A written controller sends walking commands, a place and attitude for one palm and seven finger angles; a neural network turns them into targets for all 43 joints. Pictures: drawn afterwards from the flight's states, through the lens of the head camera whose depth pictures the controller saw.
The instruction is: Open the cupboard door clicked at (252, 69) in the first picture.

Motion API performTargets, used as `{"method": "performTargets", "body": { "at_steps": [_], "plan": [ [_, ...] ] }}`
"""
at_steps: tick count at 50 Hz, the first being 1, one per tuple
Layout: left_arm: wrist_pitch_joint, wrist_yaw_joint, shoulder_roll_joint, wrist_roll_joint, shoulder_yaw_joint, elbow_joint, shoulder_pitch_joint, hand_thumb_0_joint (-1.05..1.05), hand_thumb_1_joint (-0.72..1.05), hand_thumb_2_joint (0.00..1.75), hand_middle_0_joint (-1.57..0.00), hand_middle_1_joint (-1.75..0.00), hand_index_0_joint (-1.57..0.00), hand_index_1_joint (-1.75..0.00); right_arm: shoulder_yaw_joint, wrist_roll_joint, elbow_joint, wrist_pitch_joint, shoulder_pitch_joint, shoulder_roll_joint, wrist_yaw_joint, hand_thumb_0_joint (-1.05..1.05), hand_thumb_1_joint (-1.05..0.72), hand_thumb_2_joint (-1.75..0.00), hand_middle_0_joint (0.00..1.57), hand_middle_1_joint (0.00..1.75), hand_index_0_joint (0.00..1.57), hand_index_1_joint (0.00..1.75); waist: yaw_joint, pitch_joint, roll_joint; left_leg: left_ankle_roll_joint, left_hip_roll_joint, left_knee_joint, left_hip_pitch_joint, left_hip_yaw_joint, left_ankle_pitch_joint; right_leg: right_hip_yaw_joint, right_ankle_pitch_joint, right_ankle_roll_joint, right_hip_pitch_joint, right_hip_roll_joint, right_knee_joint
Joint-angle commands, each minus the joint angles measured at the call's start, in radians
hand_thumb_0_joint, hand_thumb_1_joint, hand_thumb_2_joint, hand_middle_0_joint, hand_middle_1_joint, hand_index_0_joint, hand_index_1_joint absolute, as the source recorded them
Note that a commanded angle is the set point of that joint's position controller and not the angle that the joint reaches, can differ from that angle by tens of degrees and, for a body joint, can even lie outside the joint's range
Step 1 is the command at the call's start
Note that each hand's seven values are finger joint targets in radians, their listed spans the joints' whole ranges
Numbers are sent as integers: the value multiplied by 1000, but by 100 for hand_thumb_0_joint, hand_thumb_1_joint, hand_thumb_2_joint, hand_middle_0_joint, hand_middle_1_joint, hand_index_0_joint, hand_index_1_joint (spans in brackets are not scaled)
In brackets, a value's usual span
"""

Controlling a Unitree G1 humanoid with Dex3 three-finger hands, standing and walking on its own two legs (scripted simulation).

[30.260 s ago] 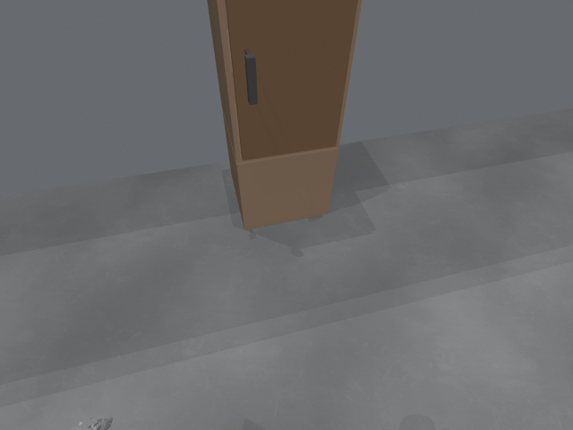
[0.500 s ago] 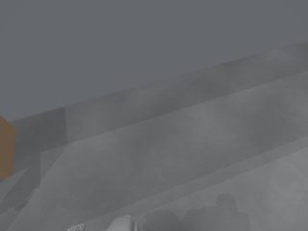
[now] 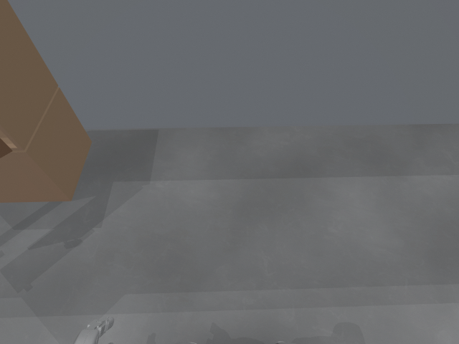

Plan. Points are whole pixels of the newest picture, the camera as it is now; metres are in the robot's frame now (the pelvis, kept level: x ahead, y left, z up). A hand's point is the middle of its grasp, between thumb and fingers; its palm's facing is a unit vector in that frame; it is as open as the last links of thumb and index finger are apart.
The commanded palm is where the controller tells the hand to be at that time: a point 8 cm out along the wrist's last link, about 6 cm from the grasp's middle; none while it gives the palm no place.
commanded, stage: turn to face it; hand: left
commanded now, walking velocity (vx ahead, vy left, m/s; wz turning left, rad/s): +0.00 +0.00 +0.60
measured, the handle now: out of the picture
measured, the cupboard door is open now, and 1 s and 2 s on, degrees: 47 47 47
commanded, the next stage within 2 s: take the last steps up to it in 1.32 s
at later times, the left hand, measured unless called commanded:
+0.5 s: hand out of the picture +0.00 +0.23 -0.18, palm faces +0.34 -0.91 -0.22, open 7.4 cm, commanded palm none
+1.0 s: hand out of the picture -0.01 +0.17 -0.15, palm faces +0.56 -0.79 -0.24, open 7.4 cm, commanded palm none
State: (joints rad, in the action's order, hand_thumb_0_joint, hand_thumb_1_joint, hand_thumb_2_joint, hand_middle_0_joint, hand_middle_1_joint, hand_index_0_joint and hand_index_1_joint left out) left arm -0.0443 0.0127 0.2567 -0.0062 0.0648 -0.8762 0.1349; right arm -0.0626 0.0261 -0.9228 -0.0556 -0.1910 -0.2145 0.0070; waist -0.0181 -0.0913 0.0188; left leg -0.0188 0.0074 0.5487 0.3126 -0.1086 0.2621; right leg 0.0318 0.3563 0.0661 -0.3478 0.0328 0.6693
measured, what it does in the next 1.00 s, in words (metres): steps on the spot, turning left: right foot, then left foot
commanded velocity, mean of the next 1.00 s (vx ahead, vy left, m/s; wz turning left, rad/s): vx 0.00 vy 0.00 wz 0.57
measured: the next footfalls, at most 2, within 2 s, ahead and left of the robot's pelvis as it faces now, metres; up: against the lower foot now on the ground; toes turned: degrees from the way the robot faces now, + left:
right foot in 0.02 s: +0.05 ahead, -0.14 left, +0.00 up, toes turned -1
left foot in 0.36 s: +0.01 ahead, +0.11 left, +0.00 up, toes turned +19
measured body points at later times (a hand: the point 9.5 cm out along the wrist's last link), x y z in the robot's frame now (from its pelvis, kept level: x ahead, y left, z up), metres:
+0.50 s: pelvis +0.00 +0.01 +0.00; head +0.05 +0.06 +0.44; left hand -0.02 +0.28 -0.16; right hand +0.17 -0.20 -0.12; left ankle -0.03 +0.10 -0.73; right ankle +0.02 -0.15 -0.66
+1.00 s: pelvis +0.02 -0.03 +0.00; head +0.07 -0.01 +0.45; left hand -0.04 +0.21 -0.14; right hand +0.24 -0.21 -0.14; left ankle -0.06 +0.06 -0.68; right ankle +0.08 -0.14 -0.73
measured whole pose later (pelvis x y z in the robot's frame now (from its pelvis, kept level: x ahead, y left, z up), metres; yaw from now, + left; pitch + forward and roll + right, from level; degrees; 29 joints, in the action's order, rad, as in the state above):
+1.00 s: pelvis +0.02 -0.03 +0.00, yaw +36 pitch +0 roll +1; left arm -0.02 0.02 0.19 -0.02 0.03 -0.88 0.18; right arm -0.09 0.01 -0.93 -0.08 -0.16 -0.25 0.03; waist -0.03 -0.11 -0.01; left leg -0.06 -0.01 0.95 0.44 0.04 0.46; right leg 0.14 0.31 0.01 -0.21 0.10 0.52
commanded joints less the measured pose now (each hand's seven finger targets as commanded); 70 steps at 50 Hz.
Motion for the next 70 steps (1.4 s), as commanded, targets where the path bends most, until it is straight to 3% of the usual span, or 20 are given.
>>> {"method": "performTargets", "body": {
  "at_steps": [1, 2, 6, 12, 15, 16, 17, 18, 25, 36, 37, 39, 44, 50, 53, 54, 55, 56, 62, 70],
  "plan": [
    [47, 20, 234, -27, 54, 45, 172, 0, 90, 90, -20, -30, -20, -30, -41, -16, 132, 21, 61, -103, -1, 0, -90, -90, 20, 30, 20, 30, 87, 142, -350, -20, 83, 369, 307, 86, 348, -412, -187, -180, 340, 436, -424],
    [40, 20, 230, -19, 42, 63, 143, 0, 90, 90, -20, -30, -20, -30, -45, -6, 139, 16, 56, -130, 6, 0, -90, -90, 20, 30, 20, 30, 70, 117, -239, -9, 26, 540, 256, 45, 353, -356, -222, -235, 207, 469, -405],
    [48, 23, 114, -17, 17, 91, 19, 0, 90, 90, -20, -30, -20, -30, -41, -9, 78, -8, 43, -108, 21, 0, -90, -90, 20, 30, 20, 30, 0, 93, -264, -42, -37, 664, 232, 97, 170, -63, -385, -180, 151, 285, -342],
    [49, 21, 169, -26, 41, 46, 126, 0, 90, 90, -20, -30, -20, -30, -18, -18, 97, 8, 119, -62, 28, 0, -90, -90, 20, 30, 20, 30, 64, 124, -216, -41, -15, 239, 120, 201, 223, -9, -573, -189, 287, 325, -250],
    [43, 12, 181, -15, 51, 41, 115, 0, 90, 90, -20, -30, -20, -30, -19, -16, 83, 21, 42, -89, 22, 0, -90, -90, 20, 30, 20, 30, 22, 158, -187, -22, -1, -13, -47, 220, 47, 60, -550, -124, 237, 310, -127],
    [38, 9, 167, -6, 50, 48, 102, 0, 90, 90, -20, -30, -20, -30, -30, -13, 69, 28, -15, -125, 22, 0, -90, -90, 20, 30, 20, 30, -15, 188, -94, -3, -31, -128, -186, 178, -96, 104, -468, -76, 146, 291, -13],
    [31, 3, 104, -1, 40, 74, 111, 0, 90, 90, -20, -30, -20, -30, -55, -3, 72, 35, -58, -234, 19, 0, -90, -90, 20, 30, 20, 30, -36, 228, 193, 96, -281, -167, -350, -152, -386, 157, -62, 1, -102, 164, 202],
    [24, 5, 64, -7, 16, 117, 35, 0, 90, 90, -20, -30, -20, -30, -71, -1, 56, 28, -134, -306, 7, 0, -90, -90, 20, 30, 20, 30, -80, 213, 294, 238, -446, -177, -352, -324, -687, 81, 340, 21, -251, 93, 364],
    [11, -1, 71, -9, 25, 42, 20, 0, 90, 90, -20, -30, -20, -30, -36, -4, 56, 48, -25, -203, -28, 0, -90, -90, 20, 30, 20, 30, 2, 172, 122, 168, -229, -171, -246, -108, -553, -35, 37, 24, -226, 63, 438],
    [27, 10, 74, 2, 21, 57, 57, 0, 90, 90, -20, -30, -20, -30, -57, -3, 71, 23, 30, -210, -17, 0, -90, -90, 20, 30, 20, 30, 33, 153, 155, 141, -166, -102, -27, -241, -395, 4, -56, -4, 151, -32, -108],
    [38, 14, 105, 0, 26, 47, 107, 0, 90, 90, -20, -30, -20, -30, -54, -11, 81, 23, 43, -191, -13, 0, -90, -90, 20, 30, 20, 30, 61, 164, 88, 101, -122, -41, 57, -225, -294, -28, -148, -11, 284, 4, -256],
    [48, 24, 236, -24, 46, 49, 144, 0, 90, 90, -20, -30, -20, -30, -46, -17, 115, 26, 33, -115, -3, 0, -90, -90, 20, 30, 20, 30, 75, 165, -304, -20, 87, 402, 284, 57, 373, -410, -307, -202, 358, 459, -400],
    [52, 26, 110, -16, 16, 87, 11, 0, 90, 90, -20, -30, -20, -30, -37, -9, 72, -5, 40, -101, 20, 0, -90, -90, 20, 30, 20, 30, -1, 72, -221, -44, -31, 621, 225, 93, 186, -73, -456, -189, 160, 286, -332],
    [50, 20, 171, -24, 40, 37, 122, 0, 90, 90, -20, -30, -20, -30, -14, -17, 82, 12, 101, -64, 22, 0, -90, -90, 20, 30, 20, 30, 58, 108, -217, -37, -6, 227, 102, 193, 214, -27, -605, -192, 269, 314, -247],
    [45, 14, 174, -14, 45, 21, 120, 0, 90, 90, -20, -30, -20, -30, -13, -15, 61, 24, 29, -81, 15, 0, -90, -90, 20, 30, 20, 30, 17, 145, -197, -17, 8, -32, -74, 203, 32, 30, -567, -123, 221, 288, -131],
    [40, 10, 157, -4, 41, 27, 106, 0, 90, 90, -20, -30, -20, -30, -22, -12, 46, 33, -21, -121, 14, 0, -90, -90, 20, 30, 20, 30, -15, 180, -106, 3, -34, -137, -211, 163, -120, 71, -481, -76, 137, 262, -28],
    [32, 5, 95, 2, 32, 52, 129, 0, 90, 90, -20, -30, -20, -30, -43, -1, 47, 41, -55, -221, 9, 0, -90, -90, 20, 30, 20, 30, -27, 219, 173, 108, -276, -157, -357, -143, -419, 137, -97, -4, -89, 142, 158],
    [25, 7, 54, -4, 7, 82, 71, 0, 90, 90, -20, -30, -20, -30, -54, 0, 37, 32, -103, -284, 0, 0, -90, -90, 20, 30, 20, 30, -58, 198, 265, 238, -434, -189, -310, -272, -618, 73, 324, 7, -173, 86, 296],
    [11, -2, 47, -6, 10, -1, 63, 0, 90, 90, -20, -30, -20, -30, -17, 0, 35, 49, 0, -181, -37, 0, -90, -90, 20, 30, 20, 30, 6, 155, 142, 188, -255, -162, -235, -64, -612, -8, 110, 0, -152, 59, 356],
    [27, 2, 40, -2, 6, -38, 153, 0, 90, 90, -20, -30, -20, -30, -21, -5, 25, 33, 53, -173, -27, 0, -90, -90, 20, 30, 20, 30, 50, 141, 123, 136, -195, -110, -65, -78, -361, 51, -88, -17, 169, -8, -126]
  ]
}}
